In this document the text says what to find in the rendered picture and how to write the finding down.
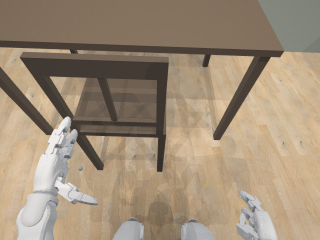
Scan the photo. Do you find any left robot hand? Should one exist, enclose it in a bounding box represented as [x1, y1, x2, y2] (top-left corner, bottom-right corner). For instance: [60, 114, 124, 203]
[33, 116, 98, 205]

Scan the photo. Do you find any right robot hand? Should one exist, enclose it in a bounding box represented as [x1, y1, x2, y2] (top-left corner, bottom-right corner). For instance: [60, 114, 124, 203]
[236, 190, 278, 240]

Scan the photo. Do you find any chair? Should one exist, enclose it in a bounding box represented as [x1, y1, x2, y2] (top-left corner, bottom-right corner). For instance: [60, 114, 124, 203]
[19, 52, 169, 172]

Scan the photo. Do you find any table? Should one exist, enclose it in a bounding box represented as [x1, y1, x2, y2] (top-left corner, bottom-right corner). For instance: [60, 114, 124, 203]
[0, 0, 284, 140]

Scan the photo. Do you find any right robot shin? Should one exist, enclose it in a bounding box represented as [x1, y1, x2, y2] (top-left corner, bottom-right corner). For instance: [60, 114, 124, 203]
[187, 219, 198, 224]

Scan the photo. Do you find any left robot shin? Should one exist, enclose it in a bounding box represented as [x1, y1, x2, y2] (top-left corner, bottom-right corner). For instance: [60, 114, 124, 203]
[128, 217, 138, 222]

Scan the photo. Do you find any robot shin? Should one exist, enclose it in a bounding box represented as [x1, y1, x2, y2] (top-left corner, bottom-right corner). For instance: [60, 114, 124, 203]
[128, 217, 138, 222]
[187, 219, 198, 224]

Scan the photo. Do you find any robot left forearm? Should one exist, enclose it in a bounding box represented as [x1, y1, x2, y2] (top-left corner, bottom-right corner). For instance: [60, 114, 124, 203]
[16, 192, 59, 240]

